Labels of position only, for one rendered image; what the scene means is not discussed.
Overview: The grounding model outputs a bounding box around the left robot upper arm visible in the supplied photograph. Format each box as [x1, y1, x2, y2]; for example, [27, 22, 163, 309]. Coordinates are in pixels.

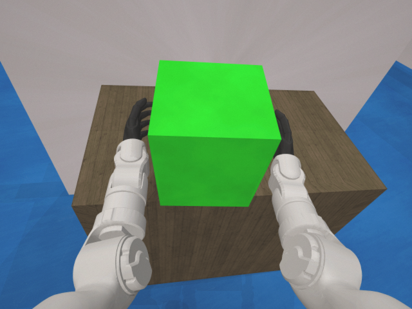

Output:
[32, 235, 152, 309]

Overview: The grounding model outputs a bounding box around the robot right forearm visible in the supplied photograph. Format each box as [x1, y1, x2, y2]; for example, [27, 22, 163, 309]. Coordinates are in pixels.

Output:
[268, 154, 345, 250]

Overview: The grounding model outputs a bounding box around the right robot upper arm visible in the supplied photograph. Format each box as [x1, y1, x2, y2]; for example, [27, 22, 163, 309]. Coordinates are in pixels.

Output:
[279, 232, 411, 309]

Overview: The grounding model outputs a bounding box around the robot left forearm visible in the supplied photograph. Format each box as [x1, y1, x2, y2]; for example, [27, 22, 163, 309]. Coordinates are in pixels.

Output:
[73, 138, 149, 286]

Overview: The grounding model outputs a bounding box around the robot right hand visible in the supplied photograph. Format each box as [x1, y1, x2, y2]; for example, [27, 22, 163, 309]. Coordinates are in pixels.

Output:
[274, 109, 294, 158]

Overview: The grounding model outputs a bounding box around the robot left hand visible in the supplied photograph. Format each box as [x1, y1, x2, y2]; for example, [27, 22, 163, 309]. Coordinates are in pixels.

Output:
[123, 98, 153, 141]

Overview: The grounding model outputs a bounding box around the pedestal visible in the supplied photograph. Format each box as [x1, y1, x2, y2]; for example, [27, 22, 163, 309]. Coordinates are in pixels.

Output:
[71, 85, 387, 285]

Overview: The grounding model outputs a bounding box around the carton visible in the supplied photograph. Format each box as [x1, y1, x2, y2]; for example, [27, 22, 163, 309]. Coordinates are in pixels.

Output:
[148, 60, 281, 207]

